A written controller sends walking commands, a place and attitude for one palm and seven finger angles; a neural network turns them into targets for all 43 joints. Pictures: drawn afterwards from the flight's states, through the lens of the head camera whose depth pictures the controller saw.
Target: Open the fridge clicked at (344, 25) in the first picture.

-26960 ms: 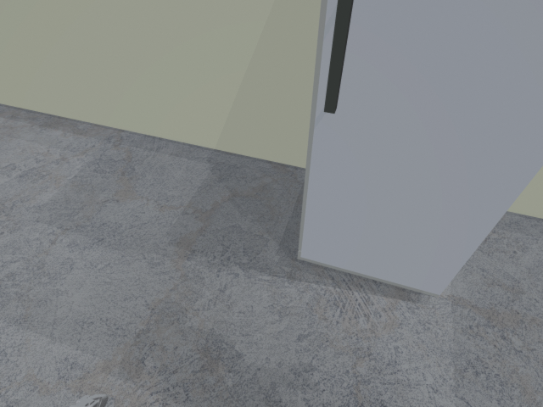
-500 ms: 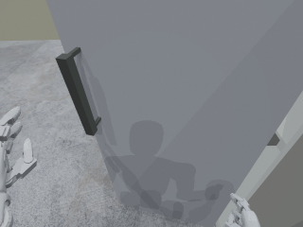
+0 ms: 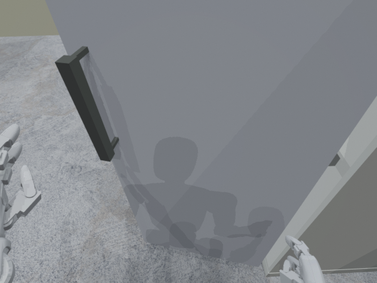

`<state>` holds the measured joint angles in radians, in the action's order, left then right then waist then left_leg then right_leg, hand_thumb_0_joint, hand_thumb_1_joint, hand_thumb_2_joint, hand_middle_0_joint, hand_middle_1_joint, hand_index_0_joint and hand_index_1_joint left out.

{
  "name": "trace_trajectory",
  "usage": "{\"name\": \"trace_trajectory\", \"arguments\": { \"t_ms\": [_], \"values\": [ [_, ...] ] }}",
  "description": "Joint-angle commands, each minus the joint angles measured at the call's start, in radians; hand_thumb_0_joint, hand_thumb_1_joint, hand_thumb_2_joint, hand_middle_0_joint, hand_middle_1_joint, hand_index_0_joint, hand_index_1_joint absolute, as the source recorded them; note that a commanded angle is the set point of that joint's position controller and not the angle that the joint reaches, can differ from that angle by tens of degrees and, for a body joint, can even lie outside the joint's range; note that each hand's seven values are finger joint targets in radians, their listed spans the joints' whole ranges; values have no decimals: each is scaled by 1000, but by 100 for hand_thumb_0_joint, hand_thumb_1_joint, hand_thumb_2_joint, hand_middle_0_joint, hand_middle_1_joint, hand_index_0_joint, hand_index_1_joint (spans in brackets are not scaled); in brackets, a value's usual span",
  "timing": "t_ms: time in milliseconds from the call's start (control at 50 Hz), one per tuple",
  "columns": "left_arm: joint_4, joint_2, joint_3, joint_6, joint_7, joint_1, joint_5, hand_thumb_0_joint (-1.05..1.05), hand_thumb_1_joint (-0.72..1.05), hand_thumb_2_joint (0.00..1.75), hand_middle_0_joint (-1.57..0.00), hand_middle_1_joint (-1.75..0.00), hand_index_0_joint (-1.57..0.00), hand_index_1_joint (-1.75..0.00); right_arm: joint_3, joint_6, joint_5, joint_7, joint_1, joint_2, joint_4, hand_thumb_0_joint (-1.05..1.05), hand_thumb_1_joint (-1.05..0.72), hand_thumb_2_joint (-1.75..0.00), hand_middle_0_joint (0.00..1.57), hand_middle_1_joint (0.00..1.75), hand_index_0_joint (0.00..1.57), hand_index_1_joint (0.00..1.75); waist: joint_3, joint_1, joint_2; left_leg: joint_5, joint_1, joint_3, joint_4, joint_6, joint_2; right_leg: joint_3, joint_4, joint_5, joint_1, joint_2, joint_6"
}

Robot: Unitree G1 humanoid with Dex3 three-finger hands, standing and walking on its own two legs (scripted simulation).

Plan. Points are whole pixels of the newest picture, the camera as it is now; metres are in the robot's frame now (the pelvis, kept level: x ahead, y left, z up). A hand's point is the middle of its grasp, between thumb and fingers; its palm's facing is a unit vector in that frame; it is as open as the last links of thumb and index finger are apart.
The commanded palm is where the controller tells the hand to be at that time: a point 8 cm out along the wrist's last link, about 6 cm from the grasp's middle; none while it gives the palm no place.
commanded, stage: step back with the hand held close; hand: left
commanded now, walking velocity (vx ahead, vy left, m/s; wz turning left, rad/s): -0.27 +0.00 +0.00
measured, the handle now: (96, 110) +0.40 +0.24 +0.18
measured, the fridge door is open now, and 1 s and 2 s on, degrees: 76 76 76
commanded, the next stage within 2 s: stop stepping back and stand still in 1.20 s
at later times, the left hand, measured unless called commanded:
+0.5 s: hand out of the picture +0.13 +0.29 +0.16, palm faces +0.47 -0.77 -0.42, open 7.5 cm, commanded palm +0.07 +0.32 +0.18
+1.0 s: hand out of the picture +0.08 +0.28 +0.17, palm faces +0.36 -0.83 -0.43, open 7.5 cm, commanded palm +0.02 +0.33 +0.18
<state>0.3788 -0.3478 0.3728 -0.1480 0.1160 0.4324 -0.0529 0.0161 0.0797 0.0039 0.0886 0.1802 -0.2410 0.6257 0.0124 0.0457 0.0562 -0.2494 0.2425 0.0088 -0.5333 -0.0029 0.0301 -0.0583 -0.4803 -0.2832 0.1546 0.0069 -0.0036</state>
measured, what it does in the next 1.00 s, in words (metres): walks backwards: right foot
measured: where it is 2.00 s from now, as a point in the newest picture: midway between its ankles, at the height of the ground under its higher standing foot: outside the picture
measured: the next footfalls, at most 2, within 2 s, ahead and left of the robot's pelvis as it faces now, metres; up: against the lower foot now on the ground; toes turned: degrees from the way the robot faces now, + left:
right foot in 0.84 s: -0.12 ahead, -0.10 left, +0.00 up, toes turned +0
right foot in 1.36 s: -0.24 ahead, -0.07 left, +0.00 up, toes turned -5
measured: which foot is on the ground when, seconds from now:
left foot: down 0.00-1.00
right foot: down 0.00-0.62, up 0.64-0.82, down 0.84-1.00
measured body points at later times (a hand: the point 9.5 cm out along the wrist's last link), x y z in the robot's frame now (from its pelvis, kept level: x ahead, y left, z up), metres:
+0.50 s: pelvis -0.06 +0.02 -0.01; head -0.05 +0.04 +0.44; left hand +0.10 +0.33 +0.19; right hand +0.11 -0.20 -0.09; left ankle +0.02 +0.12 -0.73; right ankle -0.01 -0.12 -0.74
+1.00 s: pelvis -0.12 +0.03 -0.01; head -0.10 +0.05 +0.44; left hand +0.06 +0.32 +0.19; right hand +0.06 -0.20 -0.08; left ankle +0.02 +0.12 -0.73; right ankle -0.16 -0.10 -0.74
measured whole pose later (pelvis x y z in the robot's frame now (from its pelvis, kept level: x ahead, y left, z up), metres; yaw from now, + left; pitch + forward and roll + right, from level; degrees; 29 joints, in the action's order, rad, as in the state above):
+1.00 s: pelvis -0.12 +0.03 -0.01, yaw -2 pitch +0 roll -4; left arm 0.54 -0.44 0.40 -0.26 0.13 0.51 -0.06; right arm 0.02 0.09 0.00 0.08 0.16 -0.19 0.62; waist 0.04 0.03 0.01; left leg -0.16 0.49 0.00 -0.57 0.01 0.04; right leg 0.01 -0.52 -0.32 0.19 -0.06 -0.01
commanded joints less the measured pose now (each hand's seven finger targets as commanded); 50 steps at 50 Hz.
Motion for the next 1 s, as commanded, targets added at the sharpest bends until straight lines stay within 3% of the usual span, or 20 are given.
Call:
{"name": "trace_trajectory", "arguments": {
  "t_ms": [0,120,300,340,400,460,500,520,560,600,620,660,680,760,800,840,860,880,940,980],
  "values": [
    [270,-231,153,-83,23,39,-1,0,90,90,-20,-30,-20,-30,-46,13,8,6,-95,-87,-205,0,-90,-90,20,30,20,30,-136,-10,-28,310,-50,-50,50,59,67,97,41,361,22,122,6],
    [336,-265,202,-96,39,90,-5,0,90,90,-20,-30,-20,-30,-49,15,9,17,-94,-96,-230,0,-90,-90,20,30,20,30,-164,-2,55,297,29,-116,123,76,116,64,-33,257,-17,59,-10],
    [320,-221,177,-120,43,30,15,0,90,90,-20,-30,-20,-30,-50,67,11,15,-58,-112,-223,0,-90,-90,20,30,20,30,-65,-25,85,-337,364,-168,216,106,138,77,-110,51,-79,25,-11],
    [318,-224,182,-126,44,18,21,0,90,90,-20,-30,-20,-30,-50,78,9,15,-51,-109,-218,0,-90,-90,20,30,20,30,-61,-27,61,-376,390,-170,202,106,128,88,-100,21,-75,27,-8],
    [333,-230,179,-138,46,5,22,0,90,90,-20,-30,-20,-30,-54,86,4,8,-39,-103,-209,0,-90,-90,20,30,20,30,-46,-32,-25,-378,325,-129,90,81,70,160,27,-131,60,75,22],
    [348,-233,158,-139,54,-11,12,0,90,90,-20,-30,-20,-30,-46,85,-1,3,-32,-85,-182,0,-90,-90,20,30,20,30,-58,-43,-132,-210,147,-69,-89,40,9,245,139,-126,234,183,80],
    [347,-245,163,-143,66,-11,10,0,90,90,-20,-30,-20,-30,-44,83,-3,0,-26,-82,-159,0,-90,-90,20,30,20,30,-75,-47,-142,-155,71,-48,-169,28,-6,257,149,-85,293,234,105],
    [360,-256,173,-142,69,-17,10,0,90,90,-20,-30,-20,-30,-47,83,-6,2,-27,-91,-160,0,-90,-90,20,30,20,30,-83,-47,-109,-118,70,-61,-124,29,2,226,115,-16,268,221,100],
    [356,-256,183,-145,70,11,6,0,90,90,-20,-30,-20,-30,-44,83,0,5,-50,-95,-179,0,-90,-90,20,30,20,30,-68,-42,-28,-153,121,-143,44,51,53,147,29,-77,237,120,46],
    [383,-250,208,-163,65,6,19,0,90,90,-20,-30,-20,-30,-51,100,5,12,-73,-123,-199,0,-90,-90,20,30,20,30,-53,-36,207,-512,378,-334,346,114,206,58,-230,-135,14,-27,-14],
    [394,-267,231,-177,63,-14,34,0,90,90,-20,-30,-20,-30,-60,108,0,18,-84,-127,-207,0,-90,-90,20,30,20,30,-44,-29,273,-580,490,-418,416,151,264,56,-360,-79,-83,-61,-23],
    [360,-246,220,-182,49,19,33,0,90,90,-20,-30,-20,-30,-67,116,-4,4,-55,-106,-191,0,-90,-90,20,30,20,30,-59,-26,167,-357,371,-351,320,157,245,70,-338,-81,-18,-55,-12],
    [343,-244,224,-184,42,51,28,0,90,90,-20,-30,-20,-30,-70,121,-5,-2,-45,-108,-184,0,-90,-90,20,30,20,30,-64,-24,140,-338,338,-330,300,157,238,64,-285,-110,-9,-58,-12],
    [361,-229,177,-192,27,58,8,0,90,90,-20,-30,-20,-30,-62,132,-12,-10,-42,-107,-156,0,-90,-90,20,30,20,30,-111,-23,167,-119,126,-276,244,109,192,46,14,-66,20,-57,3],
    [358,-253,179,-198,24,24,5,0,90,90,-20,-30,-20,-30,-59,122,-16,-7,-43,-100,-143,0,-90,-90,20,30,20,30,-135,-22,102,53,47,-218,165,77,161,95,134,51,35,-15,16],
    [335,-258,169,-195,27,3,2,0,90,90,-20,-30,-20,-30,-56,102,-14,-2,-41,-77,-132,0,-90,-90,20,30,20,30,-227,-26,21,372,-115,-99,46,37,111,138,120,347,77,57,18],
    [338,-251,149,-181,24,-6,-6,0,90,90,-20,-30,-20,-30,-69,93,2,1,-46,-82,-139,0,-90,-90,20,30,20,30,-271,-31,-124,371,-174,-39,-18,24,75,134,90,446,108,64,-18],
    [333,-275,166,-172,28,-2,-11,0,90,90,-20,-30,-20,-30,-70,83,11,5,-68,-82,-158,0,-90,-90,20,30,20,30,-258,-33,-180,273,-182,-9,-60,21,57,149,98,451,169,105,-26],
    [326,-306,185,-154,38,47,-19,0,90,90,-20,-30,-20,-30,-56,58,6,11,-95,-60,-167,0,-90,-90,20,30,20,30,-138,-41,-171,5,-82,-16,-168,0,-1,246,167,233,304,216,63],
    [332,-315,194,-152,43,41,-12,0,90,90,-20,-30,-20,-30,-46,41,-3,11,-100,-51,-162,0,-90,-90,20,30,20,30,-77,-45,-164,-9,-8,-30,-212,-8,-14,258,158,264,314,243,106]
  ]
}}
